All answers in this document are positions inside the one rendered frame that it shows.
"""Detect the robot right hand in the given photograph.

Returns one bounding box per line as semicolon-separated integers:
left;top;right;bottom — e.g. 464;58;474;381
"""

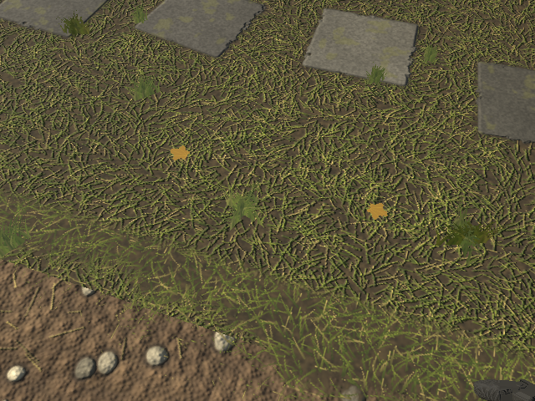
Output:
473;379;535;401

